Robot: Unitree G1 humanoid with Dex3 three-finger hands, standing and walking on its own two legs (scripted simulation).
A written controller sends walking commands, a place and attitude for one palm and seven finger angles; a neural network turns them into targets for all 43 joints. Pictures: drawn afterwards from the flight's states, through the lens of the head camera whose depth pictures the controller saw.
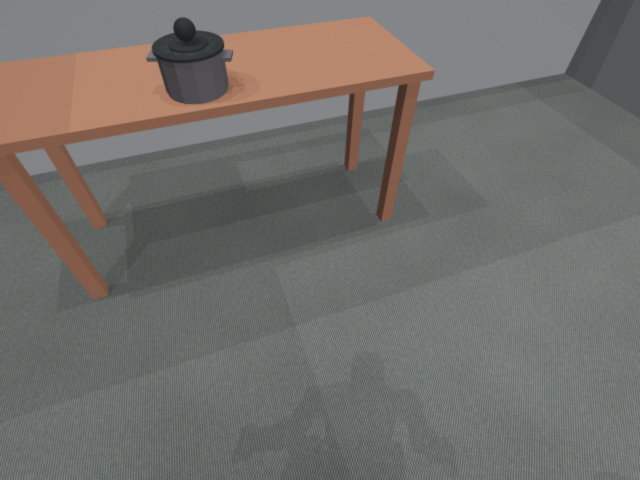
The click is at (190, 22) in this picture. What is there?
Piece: lid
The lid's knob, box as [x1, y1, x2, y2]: [173, 17, 195, 40]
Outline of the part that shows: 178,18 173,26 175,34 182,40 191,39 195,33 195,29 192,22 187,18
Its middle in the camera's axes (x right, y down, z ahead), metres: -0.35 -0.54 +0.99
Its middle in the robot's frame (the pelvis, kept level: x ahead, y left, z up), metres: +1.10 +0.42 +0.08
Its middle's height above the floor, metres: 0.85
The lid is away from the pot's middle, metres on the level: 0.00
